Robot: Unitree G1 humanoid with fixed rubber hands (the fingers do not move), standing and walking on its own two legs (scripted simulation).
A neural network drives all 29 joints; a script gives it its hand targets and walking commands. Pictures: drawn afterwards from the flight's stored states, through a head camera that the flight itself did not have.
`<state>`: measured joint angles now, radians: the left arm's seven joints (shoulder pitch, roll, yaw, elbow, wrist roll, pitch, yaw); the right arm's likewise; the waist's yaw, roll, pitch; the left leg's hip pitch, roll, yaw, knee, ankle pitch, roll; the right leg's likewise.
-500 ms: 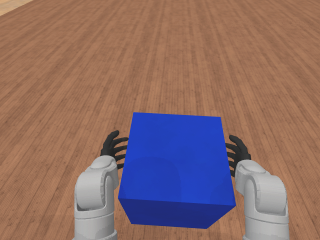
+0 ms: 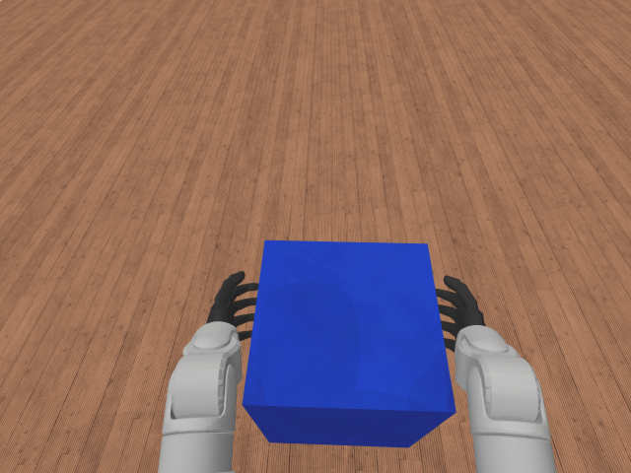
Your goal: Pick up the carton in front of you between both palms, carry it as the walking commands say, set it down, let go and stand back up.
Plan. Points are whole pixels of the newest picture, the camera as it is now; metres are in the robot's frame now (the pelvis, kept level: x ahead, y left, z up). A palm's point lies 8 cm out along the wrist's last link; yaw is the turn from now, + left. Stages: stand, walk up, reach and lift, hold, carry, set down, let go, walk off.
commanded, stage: carry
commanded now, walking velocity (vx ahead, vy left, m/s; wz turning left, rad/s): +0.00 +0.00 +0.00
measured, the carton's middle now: (341, 351) +0.29 -0.01 -0.04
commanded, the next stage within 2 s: none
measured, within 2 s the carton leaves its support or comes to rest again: neither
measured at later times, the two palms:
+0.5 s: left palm (212, 308) +0.32 +0.16 +0.04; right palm (442, 308) +0.31 -0.14 +0.03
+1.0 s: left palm (209, 333) +0.28 +0.16 +0.05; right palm (453, 329) +0.28 -0.14 +0.04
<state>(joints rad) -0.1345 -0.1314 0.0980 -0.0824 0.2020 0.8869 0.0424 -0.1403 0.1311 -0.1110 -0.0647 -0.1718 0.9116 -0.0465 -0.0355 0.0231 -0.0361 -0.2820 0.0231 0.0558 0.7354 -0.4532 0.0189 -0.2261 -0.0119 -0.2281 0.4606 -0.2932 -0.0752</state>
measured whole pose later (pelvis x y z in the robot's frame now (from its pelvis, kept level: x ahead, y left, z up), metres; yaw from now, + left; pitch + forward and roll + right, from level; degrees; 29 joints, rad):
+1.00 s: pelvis -0.01 +0.01 +0.00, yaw +0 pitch +1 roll +0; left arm -0.24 -0.15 0.20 0.22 0.26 0.72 0.02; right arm -0.24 0.15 -0.19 0.24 -0.26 0.73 -0.02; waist 0.00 0.01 -0.11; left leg -0.30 0.02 0.11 0.50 -0.21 0.02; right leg -0.22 -0.02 -0.23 0.51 -0.31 -0.07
